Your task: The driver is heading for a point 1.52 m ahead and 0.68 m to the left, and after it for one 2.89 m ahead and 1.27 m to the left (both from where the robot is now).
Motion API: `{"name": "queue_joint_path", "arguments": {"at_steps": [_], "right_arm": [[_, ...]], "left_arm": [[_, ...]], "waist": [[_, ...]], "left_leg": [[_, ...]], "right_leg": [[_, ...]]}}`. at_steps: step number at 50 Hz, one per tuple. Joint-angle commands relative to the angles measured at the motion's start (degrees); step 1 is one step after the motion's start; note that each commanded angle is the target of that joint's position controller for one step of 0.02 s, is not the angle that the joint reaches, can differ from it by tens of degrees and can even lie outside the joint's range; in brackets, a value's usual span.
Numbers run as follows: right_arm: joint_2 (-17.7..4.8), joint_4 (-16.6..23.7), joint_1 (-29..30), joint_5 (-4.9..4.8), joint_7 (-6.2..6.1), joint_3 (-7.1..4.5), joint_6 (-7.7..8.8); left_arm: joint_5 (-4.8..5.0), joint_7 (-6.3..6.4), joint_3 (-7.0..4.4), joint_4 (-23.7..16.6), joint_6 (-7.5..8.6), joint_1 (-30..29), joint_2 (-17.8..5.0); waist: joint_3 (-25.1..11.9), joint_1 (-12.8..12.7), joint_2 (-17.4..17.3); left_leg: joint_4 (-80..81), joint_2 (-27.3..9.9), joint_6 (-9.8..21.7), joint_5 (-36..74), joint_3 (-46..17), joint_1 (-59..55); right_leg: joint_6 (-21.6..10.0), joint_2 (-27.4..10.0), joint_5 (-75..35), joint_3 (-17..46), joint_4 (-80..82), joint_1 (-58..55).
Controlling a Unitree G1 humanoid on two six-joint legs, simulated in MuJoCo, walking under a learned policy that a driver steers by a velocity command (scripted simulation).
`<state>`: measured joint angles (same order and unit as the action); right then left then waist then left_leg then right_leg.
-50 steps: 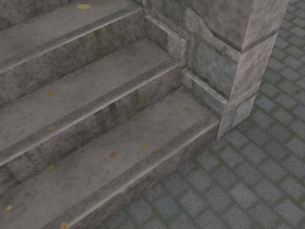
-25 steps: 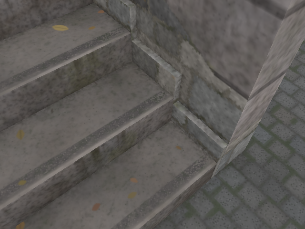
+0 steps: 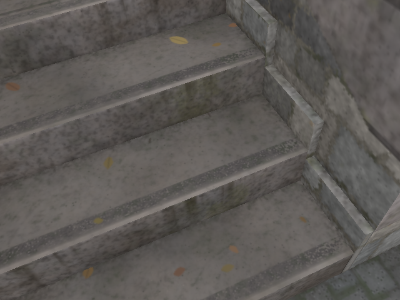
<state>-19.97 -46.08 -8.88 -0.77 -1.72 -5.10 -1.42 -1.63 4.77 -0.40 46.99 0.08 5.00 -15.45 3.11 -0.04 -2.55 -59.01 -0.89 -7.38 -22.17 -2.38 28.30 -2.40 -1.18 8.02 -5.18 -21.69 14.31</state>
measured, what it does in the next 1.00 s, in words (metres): steps on the spot, turning left: left foot, then right foot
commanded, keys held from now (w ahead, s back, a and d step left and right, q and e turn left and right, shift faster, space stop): q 0.84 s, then no key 0.16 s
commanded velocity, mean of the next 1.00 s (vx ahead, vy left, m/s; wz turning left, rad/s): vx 0.01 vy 0.00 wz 0.56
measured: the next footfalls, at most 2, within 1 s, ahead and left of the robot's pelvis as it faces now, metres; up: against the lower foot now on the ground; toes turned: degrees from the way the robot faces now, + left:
left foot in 0.20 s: +0.01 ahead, +0.14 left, +0.00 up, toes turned +10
right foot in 0.70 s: +0.07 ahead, -0.06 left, +0.00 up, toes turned +31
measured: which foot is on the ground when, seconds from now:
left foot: up 0.00-0.18, down 0.20-0.70, up 0.72-1.00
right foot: down 0.00-0.20, up 0.22-0.68, down 0.70-1.00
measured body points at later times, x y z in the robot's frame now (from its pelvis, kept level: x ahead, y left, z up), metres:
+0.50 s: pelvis -0.02 +0.05 +0.00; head +0.01 +0.09 +0.45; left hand +0.02 +0.36 -0.13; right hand +0.21 -0.18 -0.08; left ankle -0.03 +0.13 -0.75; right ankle +0.05 -0.10 -0.69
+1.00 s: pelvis -0.03 +0.02 +0.00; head +0.02 +0.03 +0.45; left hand -0.06 +0.33 -0.10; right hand +0.26 -0.12 -0.11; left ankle -0.11 +0.14 -0.70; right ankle +0.04 -0.08 -0.75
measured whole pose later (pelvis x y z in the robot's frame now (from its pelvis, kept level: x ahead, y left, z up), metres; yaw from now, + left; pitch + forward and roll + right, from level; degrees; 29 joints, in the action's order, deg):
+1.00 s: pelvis -0.03 +0.02 +0.00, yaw +34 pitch +1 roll +0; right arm -17.9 -36.2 -10.2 -0.1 -1.2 -3.7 -2.5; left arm -0.8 2.0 -2.0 42.2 -0.2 8.1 -15.2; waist 3.5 -0.9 -2.1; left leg -50.2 -1.0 -5.9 -24.2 -2.6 24.7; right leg -1.0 -1.6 12.7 -3.1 -23.4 12.0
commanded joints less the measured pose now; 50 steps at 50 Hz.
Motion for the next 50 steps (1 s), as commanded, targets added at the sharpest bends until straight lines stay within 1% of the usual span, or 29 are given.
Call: {"name": "queue_joint_path", "arguments": {"at_steps": [1,2,6,8,9,10,11,12,13,14,15,16,18,22,25,29,30,33,34,35,36,37,38,39,40,42,45,46,50], "right_arm": [[-0.2,5.6,2.1,0.23,1.24,1.19,0.81],[-0.1,5.7,1.9,0.42,1.55,1.54,0.96],[-2.8,5.6,1.4,0.28,2.56,1.09,0.88],[-3.8,5.2,-0.6,0.84,2.52,0.33,0.22],[-5.3,4.7,-3.6,0.52,1.95,-0.59,-0.07],[-9.0,4.4,-6.1,0.21,0.97,-1.96,-0.58],[-15.8,6.4,-6.8,1.73,0.40,-3.34,-0.67],[-13.3,8.0,-5.6,3.86,0.99,-2.90,1.08],[-12.5,8.5,-1.8,3.42,1.28,-2.76,2.51],[-10.7,9.2,2.1,1.91,1.20,-2.69,3.13],[-7.4,9.5,4.1,0.77,0.88,-1.66,3.06],[-6.5,9.6,4.2,0.40,0.60,-1.07,2.84],[-5.6,9.6,3.3,0.73,0.02,-0.48,2.15],[-6.8,9.3,0.8,0.43,-0.54,-0.86,2.00],[-8.3,10.1,0.6,0.64,-0.18,-1.46,1.94],[-8.7,11.0,0.4,0.52,-0.75,-1.84,0.93],[-8.2,11.5,0.9,0.31,-0.87,-1.68,0.59],[-7.4,12.2,2.6,-0.05,-1.00,-1.43,0.05],[-6.1,12.7,2.9,-0.26,-1.10,-1.02,0.04],[-3.1,12.8,1.4,-0.04,-0.97,-0.07,0.06],[-1.9,14.2,-1.1,-0.20,-0.51,0.15,0.66],[-8.3,13.4,-1.1,0.51,-0.35,-1.66,1.23],[-10.7,11.9,-3.1,0.08,-0.04,-2.75,0.98],[-9.5,10.3,-4.8,0.07,-0.10,-2.83,0.28],[-7.5,10.3,-4.9,0.40,0.04,-2.36,-0.29],[-3.5,11.6,-2.7,-0.45,0.40,-0.98,-0.51],[-2.3,15.3,3.4,0.16,0.39,-0.17,-0.10],[-2.1,15.8,3.3,0.53,0.44,0.17,0.07],[-1.8,15.3,1.4,0.86,0.28,0.96,-0.26]], "left_arm": [[0.39,0.87,-2.99,-2.4,-0.50,0.3,-11.4],[1.01,0.89,-3.38,-2.6,-0.63,0.0,-12.1],[1.45,-0.62,-4.34,-2.9,-0.74,-0.8,-13.5],[1.47,-1.39,-4.63,-2.4,-0.64,-0.5,-13.0],[1.71,-1.80,-4.54,-1.2,-0.30,2.5,-11.4],[0.74,-2.50,-3.81,-1.2,0.16,4.0,-8.5],[-1.39,-2.58,-2.54,-5.3,0.38,0.6,-5.0],[-0.71,-1.96,-3.76,-5.9,0.45,-5.1,-8.8],[0.57,-1.67,-4.23,-5.4,-0.08,-3.3,-9.7],[0.81,-1.12,-4.60,-3.9,-0.41,-1.1,-10.2],[0.85,-0.36,-4.86,-3.1,-0.56,-0.5,-10.4],[0.37,-0.10,-4.91,-2.9,-0.55,0.1,-10.3],[0.70,-0.71,-4.87,-3.9,0.00,0.8,-8.9],[1.43,-1.18,-4.23,-4.4,0.74,-0.2,-6.6],[1.59,-1.55,-4.20,-4.6,1.21,0.0,-7.8],[2.00,-2.35,-4.20,-5.3,2.00,-0.7,-8.3],[2.51,-2.46,-4.18,-5.3,2.27,-0.2,-8.1],[2.21,-3.51,-4.66,-4.5,2.78,4.7,-8.4],[1.99,-3.51,-5.25,-3.9,2.79,6.8,-9.6],[1.27,-3.19,-5.93,-3.8,2.44,8.5,-12.4],[-0.28,-2.98,-6.52,-4.8,1.80,5.3,-16.0],[-0.98,-3.08,-5.72,-6.7,2.19,2.3,-12.1],[-0.32,-2.75,-5.02,-7.9,2.24,-0.7,-9.5],[0.23,-2.59,-4.62,-8.5,2.19,-2.9,-8.3],[0.94,-2.43,-4.31,-8.7,2.05,-3.0,-7.8],[1.26,-1.76,-3.84,-8.7,1.02,-1.5,-7.9],[0.40,-1.45,-4.24,-7.6,0.45,4.1,-9.5],[0.20,-1.61,-4.30,-8.1,0.24,2.9,-10.0],[1.33,-3.28,-4.67,-8.4,0.56,2.1,-11.4]], "waist": [[-7.3,-2.0,8.7],[-7.7,-1.8,9.6],[-8.4,-1.3,12.6],[-8.5,0.3,10.8],[-8.9,1.0,9.7],[-8.8,1.1,0.4],[-8.1,1.2,-15.2],[-11.5,4.9,-6.0],[-10.4,1.7,-4.1],[-8.7,-0.3,-2.8],[-8.1,-0.7,-2.4],[-7.9,-1.0,-3.0],[-9.0,-1.2,-4.7],[-7.7,0.2,-6.4],[-6.8,0.8,-8.3],[-8.8,1.7,-7.8],[-9.3,1.5,-8.3],[-9.0,-1.7,-6.5],[-9.1,-2.4,-5.0],[-10.5,-1.7,2.4],[-7.8,1.3,17.6],[-6.6,0.6,13.8],[-6.6,2.0,10.0],[-5.9,2.8,8.1],[-5.7,2.3,7.4],[-3.3,0.7,8.6],[-6.5,-2.7,9.4],[-7.4,-2.5,9.7],[-7.8,-2.3,12.3]], "left_leg": [[7.2,-0.9,-0.8,-1.0,3.0,1.1],[9.7,-1.6,-0.1,-1.1,3.3,-0.7],[19.6,-0.7,3.8,0.6,6.1,-7.1],[30.2,1.0,7.3,7.4,7.6,-13.7],[34.4,1.5,9.4,11.8,6.2,-18.9],[38.2,-5.4,13.0,25.1,-4.0,-27.5],[39.0,-20.9,24.5,42.8,-25.7,-30.6],[40.8,-22.9,29.3,42.8,-27.2,-26.0],[41.2,-18.9,26.2,38.7,-20.4,-23.9],[40.3,-14.8,21.9,33.8,-16.0,-22.3],[39.7,-13.0,19.5,30.8,-14.6,-21.8],[39.6,-11.8,18.8,31.1,-13.6,-18.9],[39.7,-10.3,19.1,29.8,-13.6,-18.3],[39.7,-9.9,18.7,21.7,-17.6,-20.7],[39.5,-9.3,18.7,17.3,-21.4,-18.9],[37.9,-9.1,18.9,25.1,-25.8,-21.6],[37.6,-8.9,18.9,27.5,-26.7,-22.3],[36.0,-6.2,17.0,28.1,-27.0,-19.5],[34.0,-4.0,14.6,21.8,-25.8,-14.5],[25.3,-0.2,11.6,6.0,-21.0,-4.9],[13.4,9.8,8.1,-12.8,-8.5,7.1],[-1.4,5.1,4.7,-13.9,-7.6,8.1],[-7.1,3.3,3.7,-9.8,-7.0,6.4],[-10.9,3.0,2.5,-6.5,-5.8,5.6],[-14.4,2.9,1.5,-3.5,-5.1,6.5],[-12.4,1.7,0.6,-0.6,-1.6,7.9],[-2.3,1.1,0.4,-0.5,-1.2,7.2],[1.6,0.6,0.6,-1.5,-0.8,4.8],[16.3,0.8,2.2,-2.8,2.7,-5.9]], "right_leg": [[-11.3,-14.9,-11.0,8.8,6.9,-9.4],[-11.6,-15.7,-9.7,8.7,7.2,-9.2],[-10.4,-16.8,-13.2,6.0,3.9,-8.5],[-6.7,-15.8,-12.6,3.6,-0.6,-5.5],[-3.4,-14.0,-7.8,1.3,-4.5,-2.2],[2.2,-9.9,4.0,-3.4,-15.8,8.6],[7.9,-1.2,28.9,-4.9,-31.7,25.7],[7.8,0.4,30.5,6.6,-43.1,25.1],[6.6,-0.6,24.5,9.2,-45.3,25.2],[6.3,-1.2,18.8,9.7,-44.1,25.4],[6.5,-1.2,15.9,9.4,-43.6,25.6],[6.8,-0.2,13.6,8.9,-44.7,23.3],[6.9,1.4,10.8,8.7,-43.7,21.4],[7.0,2.6,9.7,9.4,-29.8,20.7],[7.4,3.3,11.0,10.1,-23.1,16.0],[6.6,4.4,11.9,11.1,-15.8,12.0],[6.1,4.6,12.2,10.9,-13.9,10.7],[4.8,5.2,4.9,9.2,-1.4,1.3],[3.7,2.2,-0.3,10.1,3.4,-5.9],[-0.2,-7.4,-3.2,17.6,4.3,-15.2],[-9.9,-18.9,-14.4,31.8,6.0,-15.6],[-15.0,-23.0,-19.5,32.5,6.4,-10.6],[-13.1,-19.9,-18.7,26.4,5.2,-8.7],[-10.3,-15.6,-17.0,20.8,4.0,-7.4],[-9.4,-13.9,-16.8,17.8,3.4,-7.0],[-9.5,-11.4,-15.7,12.6,4.4,-6.3],[-11.7,-13.0,-21.7,12.4,3.6,-12.7],[-11.8,-13.1,-22.6,11.7,2.8,-13.1],[-11.4,-13.7,-21.1,11.0,1.9,-10.0]]}}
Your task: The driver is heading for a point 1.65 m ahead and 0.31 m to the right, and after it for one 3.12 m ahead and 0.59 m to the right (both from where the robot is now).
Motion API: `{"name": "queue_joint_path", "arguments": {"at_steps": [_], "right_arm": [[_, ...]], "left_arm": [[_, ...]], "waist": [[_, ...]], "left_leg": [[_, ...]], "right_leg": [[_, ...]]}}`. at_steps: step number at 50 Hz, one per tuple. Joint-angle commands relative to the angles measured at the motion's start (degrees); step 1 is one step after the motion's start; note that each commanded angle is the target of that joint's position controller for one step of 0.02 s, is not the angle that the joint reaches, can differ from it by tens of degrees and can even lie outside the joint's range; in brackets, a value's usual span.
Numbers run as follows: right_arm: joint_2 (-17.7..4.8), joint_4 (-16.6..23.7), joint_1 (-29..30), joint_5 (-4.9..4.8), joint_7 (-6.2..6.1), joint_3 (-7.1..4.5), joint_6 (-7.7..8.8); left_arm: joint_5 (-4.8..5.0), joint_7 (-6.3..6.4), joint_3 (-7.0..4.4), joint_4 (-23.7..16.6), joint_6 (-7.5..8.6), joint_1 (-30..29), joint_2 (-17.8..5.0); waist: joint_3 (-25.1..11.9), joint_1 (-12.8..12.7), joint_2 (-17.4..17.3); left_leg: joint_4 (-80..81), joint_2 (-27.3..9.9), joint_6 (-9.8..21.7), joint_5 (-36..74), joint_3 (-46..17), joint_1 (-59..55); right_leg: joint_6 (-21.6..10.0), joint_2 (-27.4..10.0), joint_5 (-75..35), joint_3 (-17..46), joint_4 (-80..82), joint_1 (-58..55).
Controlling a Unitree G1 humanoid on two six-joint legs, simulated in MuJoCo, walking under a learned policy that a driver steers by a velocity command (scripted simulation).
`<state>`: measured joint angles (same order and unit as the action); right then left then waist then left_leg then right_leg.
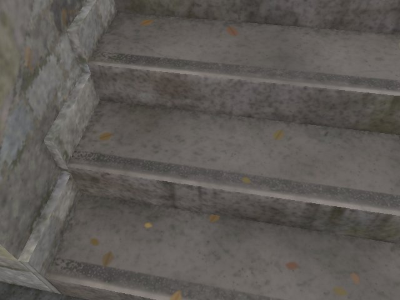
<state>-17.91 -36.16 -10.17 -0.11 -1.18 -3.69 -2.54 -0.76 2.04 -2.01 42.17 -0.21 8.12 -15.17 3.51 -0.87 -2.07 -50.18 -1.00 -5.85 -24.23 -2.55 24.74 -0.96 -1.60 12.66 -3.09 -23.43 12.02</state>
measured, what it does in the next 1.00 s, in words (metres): walks ahead: left foot, then right foot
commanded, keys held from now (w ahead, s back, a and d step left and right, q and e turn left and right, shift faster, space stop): no key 0.26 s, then w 0.74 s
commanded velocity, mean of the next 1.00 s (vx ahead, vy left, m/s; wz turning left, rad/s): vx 0.26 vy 0.00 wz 0.07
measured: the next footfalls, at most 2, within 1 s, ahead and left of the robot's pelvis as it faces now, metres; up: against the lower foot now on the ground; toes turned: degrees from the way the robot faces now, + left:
left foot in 0.10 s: +0.03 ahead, +0.14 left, +0.00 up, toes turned +0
right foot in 0.40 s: +0.02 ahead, -0.09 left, +0.00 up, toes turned +2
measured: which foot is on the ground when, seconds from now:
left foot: up 0.00-0.08, down 0.10-0.42, up 0.44-0.68, down 0.70-1.00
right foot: down 0.00-0.10, up 0.12-0.38, down 0.40-0.72, up 0.74-1.00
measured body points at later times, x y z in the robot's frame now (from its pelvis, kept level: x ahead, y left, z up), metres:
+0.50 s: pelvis +0.01 +0.03 -0.01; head +0.01 +0.02 +0.44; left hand +0.07 +0.30 -0.13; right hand +0.16 -0.21 -0.12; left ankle -0.01 +0.13 -0.73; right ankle -0.02 -0.09 -0.74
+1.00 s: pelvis +0.16 +0.07 +0.00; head +0.17 +0.09 +0.45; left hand +0.33 +0.31 -0.10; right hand +0.13 -0.19 -0.12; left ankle +0.09 +0.16 -0.74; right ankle +0.20 -0.06 -0.53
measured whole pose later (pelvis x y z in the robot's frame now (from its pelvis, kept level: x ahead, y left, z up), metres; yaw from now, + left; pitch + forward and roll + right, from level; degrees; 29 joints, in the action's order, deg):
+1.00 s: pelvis +0.16 +0.07 +0.00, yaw +2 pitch +2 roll +0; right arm -12.6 -48.9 -29.3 0.8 -1.6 -0.8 2.8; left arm 1.4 -1.0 -1.0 41.0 3.4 9.4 -14.4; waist -2.4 3.9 2.9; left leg -15.5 2.6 3.8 -14.0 1.1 3.6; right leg 2.9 -5.1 22.1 -0.4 -99.6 53.9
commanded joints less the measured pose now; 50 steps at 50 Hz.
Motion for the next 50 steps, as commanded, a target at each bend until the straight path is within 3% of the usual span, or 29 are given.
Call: {"name": "queue_joint_path", "arguments": {"at_steps": [1,4,5,6,7,8,11,14,15,19,20,22,23,24,25,27,30,34,35,36,37,38,39,40,42,45,48,49,50], "right_arm": [[-4.1,5.2,2.0,0.16,-0.37,-0.47,0.74],[-5.7,3.7,-1.1,1.12,-0.37,-0.61,0.70],[-8.1,4.2,-3.2,1.58,-0.84,-0.80,0.59],[-10.3,4.4,-1.2,2.66,-0.78,-0.77,0.51],[-6.6,4.4,-1.2,2.70,0.09,-0.07,1.52],[-4.8,3.7,0.0,3.07,0.49,0.61,2.56],[-6.0,2.5,2.7,2.20,0.55,0.25,4.28],[-4.4,1.5,3.3,1.88,0.47,0.71,4.13],[-1.4,-0.1,0.9,2.33,0.96,1.71,3.17],[-4.2,-0.6,1.8,1.81,1.90,0.70,2.13],[-3.0,-0.4,2.5,1.96,1.87,0.94,2.33],[-0.2,2.0,5.5,2.55,2.25,1.76,2.81],[-0.9,2.3,5.6,2.90,2.41,1.69,3.32],[-3.6,2.4,5.9,-0.32,0.75,0.53,5.48],[-4.0,2.7,6.5,-0.93,0.26,0.44,6.73],[-3.1,3.2,7.0,-1.08,0.81,0.74,8.17],[-0.3,2.1,5.6,-0.85,2.03,1.66,8.80],[-2.6,-1.3,-4.8,-0.08,1.74,0.15,8.01],[-3.9,-1.9,-8.7,-0.42,0.99,-0.38,7.76],[-9.1,-2.1,-13.9,1.03,0.17,-1.45,7.57],[-13.1,-3.9,-20.0,1.66,0.65,-2.68,7.49],[-10.1,-3.8,-18.2,1.43,0.96,-1.86,7.93],[-8.0,-3.1,-14.8,0.70,1.17,-1.41,8.34],[-7.1,-2.4,-11.7,0.73,1.12,-1.11,8.42],[-5.0,-2.7,-9.8,1.81,0.60,-0.06,7.84],[-3.7,-6.1,-14.5,1.01,-0.01,0.60,7.00],[-1.0,-10.5,-20.2,0.64,-0.56,1.62,5.77],[0.2,-12.8,-23.8,1.05,-0.77,2.13,5.16],[0.5,-14.2,-25.5,0.87,-1.04,2.30,4.74]], "left_arm": [[0.82,-0.89,-3.01,-3.4,1.02,-0.9,-11.6],[1.68,-1.55,-2.27,-1.8,1.78,1.6,-9.6],[-0.08,-1.99,-1.09,-2.2,2.54,2.6,-6.7],[-1.95,-2.24,-0.12,-3.4,3.11,4.3,-3.6],[-1.81,-1.46,-0.97,-3.5,2.59,-0.6,-6.9],[-0.72,-1.27,-1.38,-4.0,2.20,-1.7,-7.8],[-0.30,-0.45,-2.14,-2.5,0.75,0.7,-8.6],[-0.33,-0.59,-1.54,-1.3,0.38,3.2,-6.2],[-1.77,-2.16,-0.43,0.1,-1.11,4.3,-4.3],[-2.34,-3.10,-0.15,0.6,-0.43,5.3,-4.9],[-2.46,-2.76,-0.15,1.0,0.50,7.6,-6.1],[-1.49,-2.25,-2.43,2.6,0.80,9.4,-13.0],[-1.56,-2.29,-2.59,2.0,0.75,8.3,-12.9],[0.90,-0.92,-2.71,1.2,1.99,8.5,-12.1],[1.28,-0.22,-2.62,1.6,3.07,9.9,-11.4],[1.50,0.28,-2.93,2.1,4.16,11.6,-11.1],[1.73,-0.18,-3.10,0.9,4.52,8.7,-10.7],[1.54,-1.18,-2.92,-0.8,4.35,6.6,-9.8],[1.11,-1.50,-1.77,-1.1,4.56,6.6,-6.6],[0.26,-1.45,-0.13,-3.7,5.03,5.0,-2.0],[1.17,-1.09,-0.39,-5.2,5.52,6.0,-3.4],[2.56,-1.63,-1.14,-4.8,5.78,6.5,-7.3],[3.19,-2.12,-1.38,-4.4,6.23,4.8,-8.5],[2.43,-2.21,-1.23,-4.1,6.56,3.7,-8.0],[0.76,-2.74,-0.25,-3.3,6.42,3.6,-5.2],[0.57,-3.66,0.55,-2.4,5.44,5.5,-1.9],[2.26,-3.04,0.59,-3.9,4.05,2.1,-0.9],[2.59,-3.03,1.25,-4.6,3.63,0.1,1.4],[3.18,-2.96,2.01,-6.8,3.57,-1.8,2.8]], "waist": [[-7.9,-1.2,12.1],[-7.3,0.8,9.5],[-11.2,0.3,3.0],[-10.9,-2.1,-9.5],[-10.6,1.7,-6.4],[-9.3,1.5,-6.5],[-7.4,0.3,-7.0],[-8.8,-0.1,-5.7],[-6.9,0.7,-6.3],[-4.1,-0.5,-6.0],[-4.1,-1.5,-4.1],[-0.1,-1.9,11.8],[3.4,-2.0,14.6],[3.4,-2.5,14.2],[3.1,-3.0,13.7],[2.0,-3.3,10.2],[-0.1,-1.8,8.8],[-5.4,3.8,7.4],[-7.7,5.7,5.0],[-9.4,7.3,-8.0],[-10.2,8.2,-16.2],[-6.6,6.7,-9.5],[-2.5,5.4,-4.6],[-1.5,4.0,-0.7],[-2.6,2.4,0.7],[-3.8,1.8,-2.5],[0.6,2.8,-3.8],[2.2,4.0,-6.5],[3.9,3.7,-4.7]], "left_leg": [[12.0,1.2,1.3,1.2,3.3,-4.2],[32.1,1.2,5.5,18.8,2.1,-17.9],[30.1,-6.7,7.6,34.0,-6.5,-27.5],[28.6,-16.4,15.8,41.2,-16.2,-24.7],[30.0,-17.4,20.8,37.3,-17.2,-21.0],[30.7,-16.2,20.6,35.3,-15.6,-19.9],[30.2,-13.2,18.1,37.4,-11.5,-16.8],[30.7,-10.6,17.2,29.9,-8.5,-14.0],[32.8,-8.6,15.0,25.2,-7.0,-13.6],[33.7,-5.6,11.2,-5.0,-9.2,-6.1],[30.8,-4.7,10.2,-5.4,-8.8,-3.0],[16.4,4.2,6.7,-0.5,2.5,0.1],[13.1,4.1,6.8,0.3,4.4,3.7],[8.1,2.5,6.7,-1.4,3.3,4.7],[4.0,1.0,7.0,-4.7,1.8,9.1],[3.3,-2.1,7.9,-4.6,0.2,15.0],[13.6,-0.1,8.1,1.7,4.3,2.7],[23.6,3.4,8.7,13.4,7.0,-18.6],[25.7,1.0,9.6,13.3,3.8,-25.1],[32.2,-10.7,14.3,8.4,-14.4,-32.6],[39.5,-19.6,22.8,-0.4,-35.1,-36.1],[39.8,-21.2,24.2,-7.8,-36.0,-34.7],[39.4,-19.3,22.1,-6.7,-29.3,-31.5],[39.9,-16.7,20.2,-0.8,-24.1,-28.4],[40.7,-14.1,19.4,15.4,-17.3,-24.5],[40.8,-12.3,21.0,27.6,-10.3,-22.6],[41.7,-14.2,22.9,18.3,-11.0,-23.8],[39.9,-16.5,23.8,17.1,-13.4,-27.6],[38.9,-18.7,23.2,13.1,-14.9,-30.7]], "right_leg": [[-12.4,-13.3,-24.3,9.4,2.9,-7.5],[-6.2,-10.0,-19.8,7.4,-1.7,-1.1],[-1.6,-7.0,-9.2,4.8,-6.8,5.2],[3.1,-2.3,11.6,0.4,-10.3,11.2],[4.9,-2.8,17.6,3.7,-15.8,10.2],[5.3,-2.9,18.2,5.0,-19.3,11.4],[6.7,-2.8,16.8,6.8,-24.6,11.7],[7.2,-2.1,13.3,5.5,-20.8,7.1],[5.3,0.6,12.4,1.5,-15.8,5.1],[0.9,2.5,3.4,-0.1,-1.4,-5.3],[-0.9,-1.2,6.6,4.7,0.4,-8.4],[-6.8,-8.8,28.3,20.4,11.6,-1.9],[-8.8,-13.2,30.3,25.6,15.7,-1.7],[-11.3,-15.1,26.9,27.9,15.9,-1.8],[-12.5,-16.7,21.9,29.4,16.1,-5.6],[-12.5,-17.2,14.3,27.0,15.1,-12.2],[-10.2,-11.6,4.4,16.7,14.2,-6.9],[-7.3,-7.9,-4.0,10.9,4.5,1.9],[-4.7,-5.4,-5.4,8.1,-3.0,4.9],[-0.1,0.5,2.9,2.6,-21.2,16.3],[1.4,4.6,21.7,4.9,-38.2,29.0],[0.2,1.3,20.0,9.6,-47.1,35.5],[-1.5,-1.6,14.0,9.3,-48.4,38.3],[-2.0,-3.5,7.9,8.6,-46.7,37.2],[-0.6,-5.1,0.5,7.0,-49.5,34.8],[2.7,-4.1,-0.3,2.6,-56.7,36.5],[4.9,-4.5,6.8,2.9,-77.1,51.6],[5.0,-3.3,13.8,1.9,-93.8,62.7],[4.2,-4.2,17.0,5.2,-101.9,72.9]]}}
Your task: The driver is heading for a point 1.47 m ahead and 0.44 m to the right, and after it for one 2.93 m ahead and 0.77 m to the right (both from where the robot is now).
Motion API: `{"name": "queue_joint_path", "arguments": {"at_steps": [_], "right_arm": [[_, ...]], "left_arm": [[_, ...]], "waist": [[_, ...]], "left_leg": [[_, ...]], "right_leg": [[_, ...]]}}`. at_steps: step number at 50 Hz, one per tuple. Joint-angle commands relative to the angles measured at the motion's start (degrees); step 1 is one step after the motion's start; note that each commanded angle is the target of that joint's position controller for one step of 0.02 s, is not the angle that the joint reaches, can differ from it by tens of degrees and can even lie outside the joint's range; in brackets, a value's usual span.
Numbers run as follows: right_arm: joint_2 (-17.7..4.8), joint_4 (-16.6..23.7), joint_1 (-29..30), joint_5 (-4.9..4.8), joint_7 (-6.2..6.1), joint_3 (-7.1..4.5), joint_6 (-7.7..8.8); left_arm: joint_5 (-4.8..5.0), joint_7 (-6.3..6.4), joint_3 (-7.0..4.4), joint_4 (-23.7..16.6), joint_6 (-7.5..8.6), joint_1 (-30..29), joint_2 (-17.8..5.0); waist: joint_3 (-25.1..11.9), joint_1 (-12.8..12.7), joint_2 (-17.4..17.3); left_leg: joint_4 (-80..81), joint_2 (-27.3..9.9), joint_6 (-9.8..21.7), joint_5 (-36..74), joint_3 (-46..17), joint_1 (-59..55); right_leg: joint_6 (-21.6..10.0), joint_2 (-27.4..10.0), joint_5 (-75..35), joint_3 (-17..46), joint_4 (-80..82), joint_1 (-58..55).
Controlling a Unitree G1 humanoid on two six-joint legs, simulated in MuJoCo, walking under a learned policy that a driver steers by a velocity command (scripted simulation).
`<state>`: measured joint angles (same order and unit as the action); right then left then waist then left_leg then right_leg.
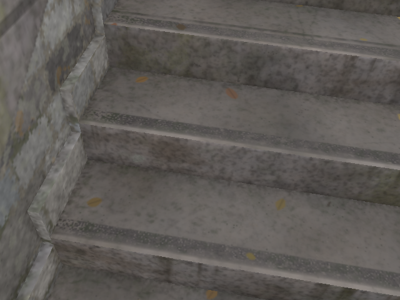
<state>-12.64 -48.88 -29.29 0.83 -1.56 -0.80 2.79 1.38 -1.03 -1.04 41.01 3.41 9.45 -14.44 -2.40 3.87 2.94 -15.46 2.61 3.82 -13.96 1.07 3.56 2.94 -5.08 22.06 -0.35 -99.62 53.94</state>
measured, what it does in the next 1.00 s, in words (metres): climbs: right foot 0.16 m higher, then left foot 0.16 m higher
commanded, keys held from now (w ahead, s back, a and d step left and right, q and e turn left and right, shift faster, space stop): w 1.00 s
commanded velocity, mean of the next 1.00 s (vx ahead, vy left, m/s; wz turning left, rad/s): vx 0.49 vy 0.00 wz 0.00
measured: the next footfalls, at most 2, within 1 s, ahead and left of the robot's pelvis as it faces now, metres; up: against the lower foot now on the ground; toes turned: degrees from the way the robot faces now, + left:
right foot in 0.24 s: +0.32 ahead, -0.15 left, +0.16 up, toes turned -6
left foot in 0.82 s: +0.66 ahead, +0.01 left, +0.32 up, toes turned +1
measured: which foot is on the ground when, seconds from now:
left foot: down 0.00-0.26, up 0.28-0.80, down 0.82-1.00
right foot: up 0.00-0.22, down 0.24-0.84, up 0.86-1.00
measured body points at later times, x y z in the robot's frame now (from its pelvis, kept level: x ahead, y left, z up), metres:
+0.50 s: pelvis +0.28 -0.09 +0.12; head +0.30 -0.10 +0.57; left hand +0.26 +0.16 -0.02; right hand +0.48 -0.29 +0.03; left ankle +0.32 +0.07 -0.36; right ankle +0.28 -0.15 -0.59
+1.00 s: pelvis +0.61 -0.07 +0.28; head +0.62 -0.08 +0.73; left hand +0.69 +0.17 +0.14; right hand +0.59 -0.28 +0.11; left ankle +0.62 +0.01 -0.43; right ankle +0.56 -0.22 -0.18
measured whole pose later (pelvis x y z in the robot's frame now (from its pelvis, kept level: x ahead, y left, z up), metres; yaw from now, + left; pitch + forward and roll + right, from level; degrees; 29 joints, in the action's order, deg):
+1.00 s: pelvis +0.61 -0.07 +0.28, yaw -2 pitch +7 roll +5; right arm -9.5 -62.2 -19.5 2.7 4.7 0.6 3.0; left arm -2.9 -3.5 -2.7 54.0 1.4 14.1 -11.8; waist -7.1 0.5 3.2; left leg -41.1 6.0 5.4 -19.9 8.1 28.7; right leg -13.7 2.1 -3.3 12.6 -115.0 57.1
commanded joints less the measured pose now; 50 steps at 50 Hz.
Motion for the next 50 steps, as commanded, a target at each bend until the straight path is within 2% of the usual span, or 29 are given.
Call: {"name": "queue_joint_path", "arguments": {"at_steps": [1,6,7,10,12,13,14,15,18,20,23,24,25,26,29,30,32,33,36,38,39,40,41,42,43,44,45,47,50], "right_arm": [[-4.8,-3.0,-7.7,0.01,-0.99,-0.50,-0.95],[-2.7,-5.7,-4.5,-1.59,-2.41,1.29,-1.04],[-6.8,-5.2,-2.4,-0.78,-1.13,-0.11,0.97],[-12.8,-3.5,3.2,-2.42,0.09,-1.73,2.96],[-13.4,-2.5,5.0,-2.55,0.32,-3.20,3.22],[-10.2,-0.8,6.1,-1.43,0.49,-3.12,3.54],[-1.0,3.9,1.9,-1.83,2.28,-1.85,3.31],[0.0,4.9,2.5,1.09,3.03,-1.88,3.19],[4.7,9.2,9.8,2.35,1.59,-0.76,0.75],[0.9,7.0,12.4,1.48,6.66,-0.25,0.86],[8.3,12.8,17.9,1.52,-0.98,1.34,-1.76],[5.9,13.2,19.5,1.46,-1.00,1.08,-2.08],[-1.7,12.2,21.1,-1.00,4.47,0.98,-1.97],[0.3,8.8,19.9,0.62,6.80,0.88,-1.93],[5.5,10.8,29.4,1.58,6.48,3.50,0.87],[13.0,16.6,38.0,-0.30,1.35,4.65,0.13],[8.2,21.2,43.6,0.05,-0.91,4.70,-1.45],[4.3,20.7,46.0,-0.26,3.29,4.55,-4.30],[5.1,18.7,49.4,3.65,7.08,4.80,-6.19],[4.7,17.5,45.0,1.47,8.53,4.49,-7.12],[4.6,7.2,23.4,-0.12,2.45,3.22,-4.14],[3.3,11.5,31.6,0.13,5.95,4.29,-5.29],[-0.2,5.7,16.3,1.13,4.86,1.94,-5.09],[-3.9,-0.7,1.2,-0.30,4.51,2.22,-4.72],[-5.7,-2.3,-9.3,3.39,4.70,0.41,-5.30],[-5.6,-7.5,-7.7,3.46,4.78,-0.27,-2.34],[-5.7,-8.5,8.3,-3.63,1.00,-3.70,0.77],[11.9,-10.0,16.5,2.90,6.80,3.59,2.02],[12.6,-11.1,14.8,1.94,7.48,4.39,2.79]], "left_arm": [[1.36,0.16,2.39,-8.1,0.24,-7.0,4.2],[-1.39,-1.29,6.71,-21.0,2.49,-22.7,6.2],[-4.77,-0.39,5.13,-20.9,-1.68,-23.1,4.7],[-3.64,1.69,3.81,-13.0,-4.87,0.0,5.0],[-3.92,1.65,0.99,-8.5,-3.33,11.8,0.1],[-5.20,1.55,-1.30,-6.1,-2.38,14.8,-4.4],[-3.56,2.28,-4.51,-1.0,-2.05,19.4,-15.4],[-2.46,2.84,-4.70,-1.2,-2.14,15.6,-13.2],[-3.93,2.33,-1.36,5.2,-0.89,5.5,1.8],[-4.99,-0.93,1.74,9.1,0.67,8.2,7.6],[-2.99,-0.36,-0.41,14.8,4.36,10.1,3.2],[-2.75,-0.11,-0.48,14.1,4.81,9.0,2.1],[-8.75,-2.48,0.61,10.9,3.19,4.5,2.6],[-9.22,-3.02,0.45,13.2,2.26,11.3,1.6],[-10.57,-2.91,2.31,20.8,0.71,28.5,5.2],[-1.90,-0.37,-0.08,18.7,4.04,23.1,-0.4],[-0.77,1.33,1.22,20.1,6.03,21.6,0.6],[-9.90,-1.92,3.48,23.0,3.63,33.0,6.1],[-6.05,-5.74,2.65,19.1,1.09,24.2,2.4],[-5.05,-5.99,1.44,19.8,3.27,25.8,-5.4],[1.85,0.92,-2.74,17.7,3.59,24.2,-11.0],[-5.63,-4.72,-1.43,21.0,2.86,27.0,-11.1],[-6.63,-6.27,-2.90,21.1,2.37,24.6,-9.9],[-11.74,-8.56,0.31,22.1,1.85,36.2,1.7],[-6.32,-9.23,-2.50,22.4,0.39,27.7,0.0],[-4.60,-8.85,-2.35,18.7,0.59,19.0,3.2],[-3.77,-2.17,-2.07,6.9,4.86,6.6,5.5],[-4.03,-1.82,-0.79,12.9,-0.78,9.1,5.3],[-4.02,-2.49,0.27,10.1,-3.94,7.0,8.5]], "waist": [[11.4,-0.3,-8.7],[12.9,-1.5,-4.1],[11.5,-2.1,-2.8],[-5.9,-10.8,-17.1],[-13.2,-16.1,-19.5],[-13.2,-16.4,-14.9],[-16.4,-11.7,15.1],[-17.0,-9.4,5.6],[3.4,-2.5,-2.1],[1.0,-4.0,4.3],[7.1,1.7,-4.9],[7.4,1.4,-5.9],[-5.7,-1.1,0.5],[-1.6,-2.9,6.6],[3.1,-6.2,-2.4],[11.9,-4.9,-2.3],[11.6,-4.3,-3.6],[-9.6,-7.9,5.5],[-2.9,-3.1,2.2],[-6.8,2.8,8.6],[-12.9,2.3,1.8],[-11.3,5.5,11.5],[-13.6,8.8,5.1],[-31.9,6.7,-13.4],[-23.0,12.2,-14.1],[-9.1,7.6,-9.8],[-8.6,-1.3,-4.1],[-2.2,-4.3,1.6],[-2.4,-10.4,-0.6]], "left_leg": [[3.5,-23.6,12.5,1.2,-19.0,-12.4],[14.1,-14.6,6.3,-3.9,-5.2,15.6],[24.9,-13.8,7.6,8.4,-2.6,22.7],[4.5,-14.4,5.8,84.8,6.2,7.4],[-21.2,-15.3,3.2,93.2,3.7,-4.4],[-42.4,-10.9,2.0,58.2,0.0,4.4],[-65.5,4.8,-0.3,2.4,-6.4,26.7],[-78.9,3.1,1.4,3.5,-18.1,31.0],[-89.7,-2.4,2.5,10.0,-8.8,42.2],[-99.4,0.3,11.9,15.0,-19.5,56.2],[-97.3,0.0,3.2,5.8,-10.2,57.3],[-89.9,-0.3,1.6,8.9,-8.0,55.0],[-92.2,-0.3,6.9,18.0,-11.9,60.3],[-112.8,2.0,8.6,14.0,-9.1,69.4],[-114.6,1.2,14.2,7.4,-11.9,96.5],[-110.2,1.3,5.8,-3.0,-2.7,85.6],[-93.0,-3.8,1.4,-5.5,6.6,73.6],[-92.3,-5.6,7.6,9.6,1.1,80.1],[-66.9,-3.5,9.1,-6.0,10.7,59.7],[-62.2,1.2,5.4,-2.7,12.2,45.6],[-52.5,5.3,5.3,-20.9,17.6,32.4],[-40.1,4.3,6.1,-0.7,9.7,32.3],[-32.0,3.2,6.9,6.8,1.6,15.4],[-26.0,-10.8,23.4,17.7,-31.3,-16.4],[-8.1,-17.9,26.9,9.7,-57.6,-9.0],[-5.1,-17.7,20.6,-9.2,-52.6,-2.4],[-7.3,-18.3,15.7,-14.3,-40.4,5.3],[-7.4,-14.4,14.6,0.8,-27.3,15.4],[-6.6,-9.4,11.0,15.6,-6.4,18.0]], "right_leg": [[-0.7,-0.1,10.3,4.5,-32.4,40.1],[-0.6,-1.2,-6.1,-6.0,-1.5,21.6],[-5.0,0.1,-4.1,-10.3,8.0,-0.5],[-10.9,6.9,1.4,-11.7,17.0,-29.0],[-12.3,10.7,2.8,-7.1,39.5,-36.0],[-13.8,4.4,5.4,9.0,50.1,-42.2],[-17.7,-14.8,-4.0,47.2,73.1,-51.7],[-14.0,-15.4,1.6,58.4,81.2,-47.7],[-13.6,-9.9,15.6,34.8,73.8,-26.5],[-17.9,-6.4,3.6,25.7,75.0,-27.2],[-10.2,-5.2,-6.7,10.6,78.7,-24.6],[-9.6,-4.3,-11.8,7.5,81.5,-23.0],[-13.8,-2.9,-6.1,7.2,80.1,-27.8],[-18.0,-4.6,-8.3,10.6,81.5,-33.3],[-15.9,-7.2,-3.5,12.1,78.8,-53.6],[-10.7,-6.9,-9.0,7.9,87.4,-40.6],[-11.0,-4.1,-11.2,5.3,95.4,-32.9],[-14.6,-6.5,-8.5,8.0,88.0,-50.1],[-17.9,-8.1,-43.5,3.1,96.7,-40.0],[-20.8,-11.5,-93.2,0.1,90.2,-46.1],[-15.1,-7.0,-104.6,-4.2,76.2,-57.6],[-17.8,-13.2,-117.9,0.2,74.7,-56.3],[-15.4,-10.0,-110.6,2.4,57.8,-48.3],[-13.6,-1.0,-65.8,7.6,37.8,-24.2],[-10.2,13.0,-26.8,17.4,3.3,-12.4],[-12.2,13.3,-30.2,23.2,-13.1,5.0],[-10.6,10.1,-20.3,9.7,-13.4,-4.3],[-17.3,7.7,-29.1,18.8,-21.0,13.4],[-18.6,3.9,-18.7,7.8,-23.4,19.7]]}}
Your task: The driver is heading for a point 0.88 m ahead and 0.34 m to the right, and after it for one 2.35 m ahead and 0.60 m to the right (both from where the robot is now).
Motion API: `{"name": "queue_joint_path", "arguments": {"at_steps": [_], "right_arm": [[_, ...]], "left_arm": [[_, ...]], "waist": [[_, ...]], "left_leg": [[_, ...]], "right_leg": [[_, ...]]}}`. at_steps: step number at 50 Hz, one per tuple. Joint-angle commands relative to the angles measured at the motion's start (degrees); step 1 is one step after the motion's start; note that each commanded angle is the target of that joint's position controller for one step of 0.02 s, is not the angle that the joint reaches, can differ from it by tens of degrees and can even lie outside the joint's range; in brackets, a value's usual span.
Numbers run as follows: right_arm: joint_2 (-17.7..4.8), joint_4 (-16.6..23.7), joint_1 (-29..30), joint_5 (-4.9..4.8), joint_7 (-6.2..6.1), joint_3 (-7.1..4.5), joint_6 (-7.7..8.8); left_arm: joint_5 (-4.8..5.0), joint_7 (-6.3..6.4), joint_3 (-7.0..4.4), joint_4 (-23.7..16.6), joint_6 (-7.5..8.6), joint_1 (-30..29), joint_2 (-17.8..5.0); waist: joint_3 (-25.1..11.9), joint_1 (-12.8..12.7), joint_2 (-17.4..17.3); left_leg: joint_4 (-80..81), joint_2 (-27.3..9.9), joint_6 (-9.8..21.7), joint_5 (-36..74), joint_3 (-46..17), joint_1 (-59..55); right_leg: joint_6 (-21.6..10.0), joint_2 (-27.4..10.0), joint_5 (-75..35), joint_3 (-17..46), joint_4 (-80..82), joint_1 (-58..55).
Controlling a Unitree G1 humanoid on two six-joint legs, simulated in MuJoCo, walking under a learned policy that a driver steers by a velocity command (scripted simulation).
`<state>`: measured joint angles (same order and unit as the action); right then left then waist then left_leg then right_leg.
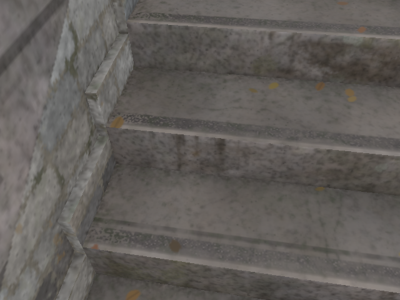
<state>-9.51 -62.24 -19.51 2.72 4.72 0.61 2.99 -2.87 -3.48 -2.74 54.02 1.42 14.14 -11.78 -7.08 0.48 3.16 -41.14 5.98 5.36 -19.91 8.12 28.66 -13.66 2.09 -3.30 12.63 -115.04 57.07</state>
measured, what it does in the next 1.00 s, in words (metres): climbs: right foot 0.16 m higher, then left foot 0.16 m higher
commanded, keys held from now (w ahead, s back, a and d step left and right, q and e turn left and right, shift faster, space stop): w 0.44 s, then w+e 0.56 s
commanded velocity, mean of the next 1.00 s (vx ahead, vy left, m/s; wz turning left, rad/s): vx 0.50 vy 0.00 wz -0.21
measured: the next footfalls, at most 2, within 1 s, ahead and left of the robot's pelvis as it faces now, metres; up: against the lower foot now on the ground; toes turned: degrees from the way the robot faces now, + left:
right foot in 0.24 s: +0.32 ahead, -0.13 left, +0.16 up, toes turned -2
left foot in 0.76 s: +0.60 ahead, +0.09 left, +0.32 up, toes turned +0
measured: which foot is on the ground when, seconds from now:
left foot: down 0.00-0.28, up 0.30-0.74, down 0.76-1.00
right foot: up 0.00-0.22, down 0.24-0.80, up 0.82-1.00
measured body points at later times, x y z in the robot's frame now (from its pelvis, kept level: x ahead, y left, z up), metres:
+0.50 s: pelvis +0.28 -0.05 +0.17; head +0.28 -0.05 +0.62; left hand +0.22 +0.17 +0.01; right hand +0.39 -0.26 +0.03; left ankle +0.30 +0.11 -0.30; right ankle +0.28 -0.13 -0.54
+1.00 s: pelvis +0.52 -0.02 +0.31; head +0.51 -0.02 +0.76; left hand +0.67 +0.19 +0.18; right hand +0.49 -0.25 +0.16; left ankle +0.56 +0.09 -0.38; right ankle +0.51 -0.14 -0.18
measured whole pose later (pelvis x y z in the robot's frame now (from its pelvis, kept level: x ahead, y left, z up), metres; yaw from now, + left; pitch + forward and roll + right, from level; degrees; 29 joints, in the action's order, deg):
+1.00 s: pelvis +0.52 -0.02 +0.31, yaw -14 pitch +6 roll +4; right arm -10.3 -60.3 -17.7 2.2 3.7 -2.5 3.7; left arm 0.3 -3.3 -1.7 55.7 0.7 12.5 -12.5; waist -9.4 1.9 4.5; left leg -45.5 -3.1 1.3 -21.9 14.7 29.0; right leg -8.6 -5.5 6.7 4.6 -108.2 63.3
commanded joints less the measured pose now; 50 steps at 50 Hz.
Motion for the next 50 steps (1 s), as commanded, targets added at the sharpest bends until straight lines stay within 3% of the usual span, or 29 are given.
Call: {"name": "queue_joint_path", "arguments": {"at_steps": [1,3,4,5,6,9,11,12,13,14,15,16,17,21,23,26,29,32,34,36,38,39,40,41,42,43,44,46,50], "right_arm": [[8.8,1.1,2.7,1.71,0.53,3.11,2.98],[7.1,-0.5,-0.7,4.65,0.44,3.45,2.93],[-2.9,-3.5,-6.9,-3.48,-5.39,0.04,6.13],[4.1,-3.8,-6.8,4.93,-0.08,3.37,3.50],[2.7,-2.7,-8.7,5.91,1.78,2.95,2.50],[-8.5,4.2,-1.0,-1.40,3.73,0.50,3.15],[-11.9,2.0,-5.8,-1.84,2.94,-0.59,4.23],[-11.9,0.4,-6.6,-2.81,3.18,-1.48,3.92],[-11.3,-0.8,-7.4,-1.26,3.88,-1.96,3.29],[-6.5,-3.8,-18.8,3.15,4.51,-1.42,2.92],[-6.6,-2.8,-14.9,3.57,5.63,-1.61,2.17],[-2.7,0.8,-4.5,3.86,6.80,-1.08,0.90],[-1.4,0.3,-1.6,1.49,6.20,-1.58,0.52],[3.7,6.6,8.8,0.09,0.53,0.71,0.44],[4.1,7.6,7.3,0.31,0.20,1.61,-1.08],[1.7,9.2,11.6,-1.15,1.06,2.08,-1.26],[2.6,15.0,23.9,-0.05,-0.82,4.00,-1.10],[1.5,18.2,29.2,1.08,-3.49,4.12,-2.88],[1.1,21.0,39.7,1.43,-1.80,4.43,-4.48],[2.9,19.8,34.4,-0.19,0.29,3.97,-2.57],[-4.8,17.9,24.6,-1.77,-1.23,0.01,0.76],[-6.1,14.7,14.8,-1.22,-3.05,-0.85,1.09],[-9.5,9.8,-3.9,0.52,-4.97,-2.54,0.01],[-10.6,8.4,-9.4,2.55,-5.99,-3.13,-0.81],[-12.1,7.6,-5.1,0.45,-6.67,-4.33,0.50],[-11.0,6.2,0.8,-1.24,-6.45,-4.91,1.23],[-4.0,5.7,5.1,-2.05,-4.84,-3.24,0.67],[5.7,6.1,9.9,-1.37,-1.55,-0.65,1.05],[3.7,7.5,12.0,0.23,0.82,-1.54,2.63]], "left_arm": [[1.41,0.25,2.86,-3.9,-1.98,-1.0,7.0],[2.10,0.85,4.52,-6.9,-1.34,-7.9,6.8],[1.54,4.66,6.10,-16.5,-0.34,-23.1,14.4],[2.76,2.73,4.87,-13.2,-1.46,-19.3,1.8],[3.93,2.57,3.88,-14.8,-2.08,-24.0,-0.4],[1.44,-0.28,4.81,-14.4,-4.17,-26.2,1.5],[0.13,-0.06,5.05,-12.6,-5.21,-21.9,1.9],[-0.02,0.35,5.00,-13.0,-4.88,-21.0,1.4],[0.86,1.34,4.39,-11.5,-4.30,-17.3,0.0],[2.80,1.94,4.18,-8.2,-3.47,-9.8,-1.2],[2.44,2.54,2.90,-4.5,-3.56,0.9,-4.0],[-0.08,3.00,1.38,2.1,-3.49,15.5,-6.8],[-1.38,3.50,0.17,4.5,-2.12,20.2,-8.1],[0.23,1.33,2.68,8.8,0.58,1.2,6.4],[-1.16,0.37,3.74,8.8,1.20,-3.9,9.3],[-4.55,1.00,3.63,5.2,2.24,-5.4,3.2],[-3.05,2.54,3.89,10.6,2.88,11.1,2.1],[-3.57,0.58,4.09,13.0,3.39,18.8,2.1],[1.26,-1.88,3.86,7.9,2.74,14.8,-0.5],[2.72,-2.68,2.86,7.5,3.28,16.2,-4.4],[2.14,-2.81,0.36,5.9,4.37,14.6,-10.0],[0.43,-2.24,1.12,4.8,4.84,15.2,-3.5],[-0.84,-2.35,3.47,2.0,4.18,11.5,2.0],[0.30,-3.56,3.38,3.9,2.49,9.5,3.8],[2.36,-3.47,2.54,3.6,2.28,6.5,2.6],[3.29,-2.22,2.36,4.3,2.12,5.5,2.5],[2.30,-1.66,2.61,4.2,2.06,4.4,4.2],[2.22,-1.54,2.89,2.2,0.80,2.6,7.2],[4.51,0.19,3.21,-1.3,-1.13,0.3,6.5]], "waist": [[3.5,-6.9,-7.3],[3.6,-6.7,-6.0],[15.8,-3.4,-1.7],[-1.1,-4.4,0.2],[2.3,-2.0,-6.7],[-3.4,-4.6,-10.4],[-2.8,-4.8,-11.2],[-3.5,-4.6,-12.9],[-6.7,-3.6,-14.8],[-17.4,-0.7,-7.7],[-18.2,-5.6,-2.9],[-13.7,-11.7,10.7],[-8.2,-11.6,12.3],[-0.8,0.7,-7.4],[1.2,5.9,-7.3],[1.6,5.5,-0.5],[2.3,-0.7,-1.7],[3.6,-2.2,-1.6],[8.1,-3.6,-0.6],[6.6,-1.0,5.8],[-7.1,3.3,7.0],[-17.2,4.3,-0.8],[-25.5,12.0,-12.5],[-20.0,14.3,-19.5],[-9.4,11.1,-13.7],[-1.2,7.6,-9.6],[0.2,4.1,-2.3],[2.3,-1.0,-2.1],[2.7,-3.7,-1.0]], "left_leg": [[21.1,-12.8,8.9,18.0,-13.2,-5.6],[23.0,-12.1,7.5,11.7,-12.0,-2.4],[30.7,-18.1,5.7,5.1,-15.6,0.9],[24.4,-13.3,5.2,7.0,-13.0,-4.6],[26.4,-11.3,5.5,17.0,-10.2,-2.6],[35.5,-16.2,12.6,57.8,-9.2,8.5],[25.8,-21.3,12.0,88.2,-9.8,-20.8],[21.0,-21.6,11.9,94.6,-9.9,-33.2],[14.5,-20.8,11.9,103.4,-8.1,-36.2],[4.6,-18.6,9.3,104.8,-8.8,-19.4],[-3.7,-15.0,8.5,87.1,-10.6,-7.0],[-28.1,-5.1,5.5,37.3,-11.7,12.7],[-59.4,-1.5,4.6,19.6,-21.8,26.1],[-81.1,-2.5,9.7,13.9,-24.5,46.4],[-77.2,-7.0,9.1,13.0,-18.3,45.6],[-72.5,-8.6,6.7,15.1,-7.9,29.0],[-73.4,-11.0,6.9,11.7,-12.5,51.9],[-57.9,-13.8,2.7,15.5,-10.8,57.9],[-38.3,-11.9,0.2,-7.8,-3.3,34.0],[-35.2,-7.0,-0.9,-5.7,1.6,19.5],[-25.2,-1.0,2.2,1.6,0.3,6.0],[-22.7,-8.0,6.7,13.9,-11.0,-16.3],[-1.3,-20.8,11.6,1.5,-36.0,-37.0],[12.9,-27.9,12.5,-22.6,-57.8,-28.5],[13.9,-27.8,9.5,-30.3,-58.6,-18.5],[14.1,-28.2,10.6,-28.9,-49.0,-8.3],[14.7,-28.1,11.2,-22.1,-40.6,-2.9],[16.6,-24.1,11.0,-9.5,-25.6,0.3],[24.7,-24.2,4.7,3.7,-7.6,-0.1]], "right_leg": [[-2.9,-4.0,14.1,-6.8,-16.8,20.2],[-4.3,-5.5,13.5,-8.9,-13.6,23.4],[2.9,-3.8,17.6,-9.4,-15.9,22.3],[-2.2,-7.7,8.4,-11.2,1.2,21.5],[-0.3,-9.0,6.4,-10.5,8.6,19.5],[6.5,-2.9,15.8,-22.7,26.2,-16.6],[8.5,-0.6,22.5,-22.6,44.5,-7.7],[7.9,2.0,26.5,-23.8,57.4,-5.4],[6.6,3.5,23.6,-23.4,61.3,-11.1],[-0.2,-0.3,3.1,-11.8,53.3,-36.9],[-3.3,-3.7,7.0,0.5,65.0,-47.9],[-9.7,-11.1,6.5,17.1,82.2,-56.8],[-8.5,-14.4,25.5,29.4,89.5,-51.8],[-0.7,-13.2,8.8,9.3,87.1,-43.2],[1.5,-10.6,10.6,-1.2,91.8,-35.1],[1.8,-5.2,14.2,-9.2,98.6,-16.7],[-1.1,-10.9,10.9,0.8,97.0,-40.7],[-2.9,-13.2,7.7,5.8,98.2,-52.7],[-4.7,-15.2,9.0,3.8,111.0,-31.5],[-5.8,-16.8,-22.0,3.0,108.3,-35.4],[-2.5,-12.5,-74.7,-5.1,91.6,-46.9],[1.3,-8.0,-66.8,-6.4,76.0,-30.2],[3.8,-1.0,-28.6,-6.2,58.2,-11.5],[6.1,-0.4,7.0,0.5,26.2,-2.1],[7.6,-4.6,4.5,0.2,14.5,5.4],[8.5,-7.2,4.1,-3.7,9.9,6.3],[7.6,-7.3,4.1,-5.0,5.5,5.6],[4.7,-8.1,7.2,-4.8,2.1,10.2],[5.5,-12.4,14.7,-5.4,8.0,11.5]]}}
